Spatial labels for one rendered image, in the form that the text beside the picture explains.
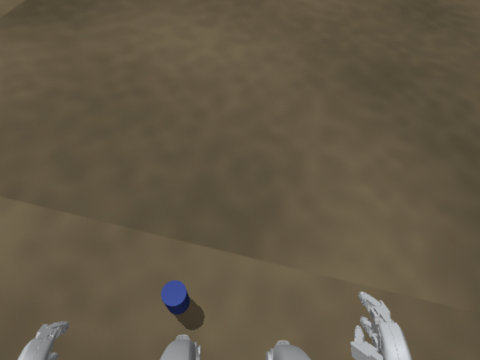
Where can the left robot hand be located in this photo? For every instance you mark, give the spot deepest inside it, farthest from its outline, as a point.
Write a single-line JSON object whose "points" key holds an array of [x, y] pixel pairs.
{"points": [[40, 348]]}

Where can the can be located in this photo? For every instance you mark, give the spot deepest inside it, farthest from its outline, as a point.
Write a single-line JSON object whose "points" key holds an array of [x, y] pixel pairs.
{"points": [[175, 297]]}

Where can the right robot hand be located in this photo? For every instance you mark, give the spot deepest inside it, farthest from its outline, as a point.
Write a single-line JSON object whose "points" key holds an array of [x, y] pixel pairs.
{"points": [[387, 336]]}

